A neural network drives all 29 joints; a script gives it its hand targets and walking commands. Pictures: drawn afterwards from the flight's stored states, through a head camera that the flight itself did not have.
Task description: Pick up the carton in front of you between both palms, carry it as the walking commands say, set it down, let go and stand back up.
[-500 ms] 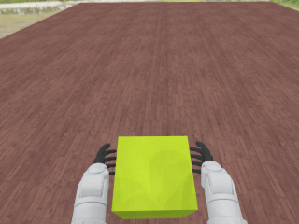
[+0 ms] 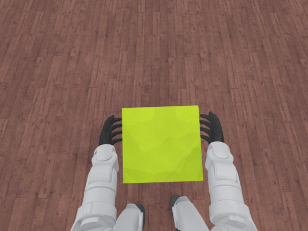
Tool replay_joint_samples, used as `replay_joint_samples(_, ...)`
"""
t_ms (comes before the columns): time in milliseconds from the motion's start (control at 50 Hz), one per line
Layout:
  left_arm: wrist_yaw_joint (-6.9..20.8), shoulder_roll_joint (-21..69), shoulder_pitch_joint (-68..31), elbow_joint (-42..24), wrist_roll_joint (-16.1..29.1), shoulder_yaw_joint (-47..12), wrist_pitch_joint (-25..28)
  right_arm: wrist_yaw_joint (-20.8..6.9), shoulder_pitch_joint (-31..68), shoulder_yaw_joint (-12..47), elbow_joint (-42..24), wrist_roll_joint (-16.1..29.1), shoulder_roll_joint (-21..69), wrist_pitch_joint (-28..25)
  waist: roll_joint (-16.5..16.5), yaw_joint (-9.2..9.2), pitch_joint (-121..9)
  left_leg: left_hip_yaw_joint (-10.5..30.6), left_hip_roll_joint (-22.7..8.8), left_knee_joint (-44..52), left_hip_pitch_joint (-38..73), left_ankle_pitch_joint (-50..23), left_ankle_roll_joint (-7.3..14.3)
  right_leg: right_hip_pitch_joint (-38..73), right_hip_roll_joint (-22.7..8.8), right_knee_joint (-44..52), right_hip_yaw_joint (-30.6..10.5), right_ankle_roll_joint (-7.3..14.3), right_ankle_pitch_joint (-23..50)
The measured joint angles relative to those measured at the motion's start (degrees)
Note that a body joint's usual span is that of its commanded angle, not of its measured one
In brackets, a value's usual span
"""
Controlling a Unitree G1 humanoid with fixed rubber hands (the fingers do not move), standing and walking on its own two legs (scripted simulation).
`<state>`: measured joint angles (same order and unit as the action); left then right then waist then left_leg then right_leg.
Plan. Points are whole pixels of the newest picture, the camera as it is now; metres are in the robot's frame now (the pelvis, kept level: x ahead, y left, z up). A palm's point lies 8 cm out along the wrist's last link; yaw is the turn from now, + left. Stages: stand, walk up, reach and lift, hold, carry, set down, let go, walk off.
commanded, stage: set down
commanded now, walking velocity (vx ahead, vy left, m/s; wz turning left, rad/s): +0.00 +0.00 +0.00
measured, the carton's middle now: (160, 142) +0.38 -0.03 -0.19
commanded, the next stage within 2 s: none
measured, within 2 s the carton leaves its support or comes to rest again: rests again in 1.70 s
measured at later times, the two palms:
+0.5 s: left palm (120, 136) +0.42 +0.11 -0.22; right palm (202, 142) +0.38 -0.18 -0.22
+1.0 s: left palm (128, 134) +0.48 +0.10 -0.38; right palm (194, 146) +0.40 -0.18 -0.38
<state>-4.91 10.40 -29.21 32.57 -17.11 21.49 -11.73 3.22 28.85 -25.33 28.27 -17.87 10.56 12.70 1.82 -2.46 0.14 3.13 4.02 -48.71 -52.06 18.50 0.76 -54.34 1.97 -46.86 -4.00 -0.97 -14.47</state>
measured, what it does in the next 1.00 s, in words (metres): lowers itself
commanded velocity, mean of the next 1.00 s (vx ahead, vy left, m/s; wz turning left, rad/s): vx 0.00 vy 0.00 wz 0.00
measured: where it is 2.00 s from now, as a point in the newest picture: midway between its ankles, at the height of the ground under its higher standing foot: (159, 228)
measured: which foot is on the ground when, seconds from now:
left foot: down 0.00-1.00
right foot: down 0.00-1.00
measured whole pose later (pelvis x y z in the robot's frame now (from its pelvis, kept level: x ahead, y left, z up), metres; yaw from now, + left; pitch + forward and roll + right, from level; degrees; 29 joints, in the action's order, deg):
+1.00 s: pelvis -0.05 +0.01 -0.26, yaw +1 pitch +47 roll -2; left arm -8.9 -7.1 -70.0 54.0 -9.5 13.4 -13.7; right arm 8.4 56.9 -31.7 35.7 -10.5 4.8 13.5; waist 2.6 -6.6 -3.6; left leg 3.1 10.1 -107.3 -122.0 32.1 -0.7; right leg -122.8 4.9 -103.8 -3.9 -4.9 -28.2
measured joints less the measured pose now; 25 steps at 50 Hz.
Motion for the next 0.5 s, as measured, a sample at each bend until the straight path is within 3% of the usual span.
replay_joint_samples(80, -2.4, -1.6, -1.1, -0.4, 4.2, -2.5, 1.4, 0.7, 1.2, 0.9, 0.9, 2.7, -0.7, -2.9, 0.0, -1.11, -4.2, -0.1, 0.9, -6.8, -12.0, 1.5, -0.2, -12.1, 0.1, -7.2, -0.7, -0.5, -1.8)
replay_joint_samples(180, -4.0, -2.7, -6.4, 1.6, 4.9, -1.7, 1.1, 1.5, 4.6, 1.0, 1.7, 4.9, -1.8, -2.7, 0.5, -1.39, -8.1, -0.3, 1.5, -16.1, -23.5, 4.4, -0.2, -23.6, 0.7, -16.4, -1.0, -0.9, -4.5)
replay_joint_samples(420, -0.4, -6.6, -19.3, 9.0, 1.6, 2.4, -2.6, 3.4, 13.9, -3.4, 3.0, 2.7, -1.8, 2.4, 1.1, -0.65, -11.8, 0.3, 2.3, -31.9, -40.3, 9.2, -1.2, -40.3, 2.0, -31.6, -0.4, -1.1, -8.9)
replay_joint_samples(500, -0.6, -8.3, -19.7, 10.4, 3.6, 0.1, -2.2, 4.2, 13.8, -2.3, 3.2, 3.7, -2.2, 2.5, 1.0, -1.13, -12.9, 0.4, 2.8, -35.5, -45.6, 9.9, -1.4, -45.6, 2.2, -35.2, -0.2, -1.2, -9.7)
